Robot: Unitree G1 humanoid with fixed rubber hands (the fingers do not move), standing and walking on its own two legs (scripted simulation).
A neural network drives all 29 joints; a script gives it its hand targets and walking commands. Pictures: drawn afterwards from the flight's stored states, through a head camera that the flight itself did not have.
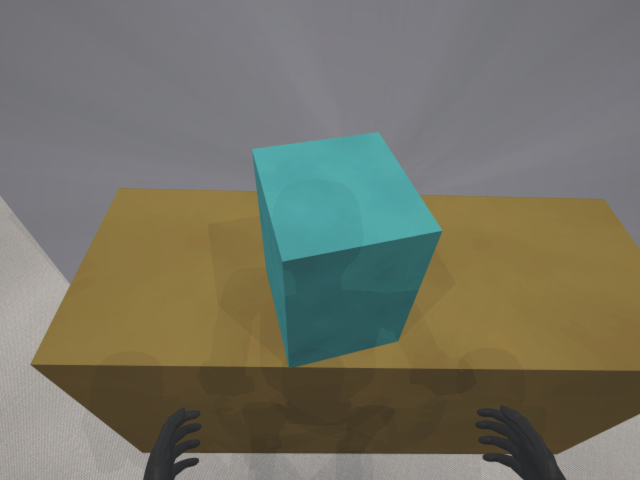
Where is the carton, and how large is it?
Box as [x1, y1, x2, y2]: [252, 132, 441, 367]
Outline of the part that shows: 378,132 252,149 266,270 289,367 396,341 399,337 440,235 441,229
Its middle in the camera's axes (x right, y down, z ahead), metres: +0.02 +0.02 +0.63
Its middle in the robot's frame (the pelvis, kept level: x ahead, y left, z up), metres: +0.47 +0.02 -0.02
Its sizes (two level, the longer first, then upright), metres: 0.217 0.200 0.293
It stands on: a pedestal, 0.60 m high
